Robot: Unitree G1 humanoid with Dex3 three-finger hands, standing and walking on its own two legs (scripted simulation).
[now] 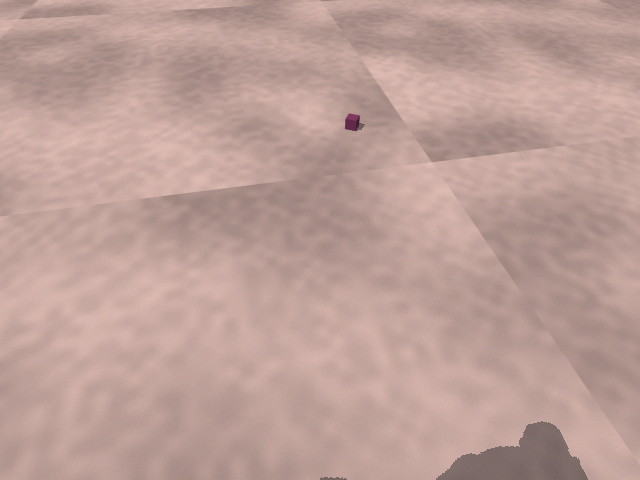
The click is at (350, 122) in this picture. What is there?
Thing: cube
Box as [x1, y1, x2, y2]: [345, 113, 359, 130]
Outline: 349,113 345,119 345,128 355,130 358,126 359,115
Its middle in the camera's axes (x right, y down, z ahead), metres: +0.20 -0.73 +2.34
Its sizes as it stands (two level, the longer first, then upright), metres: 0.069 0.069 0.069
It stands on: the floor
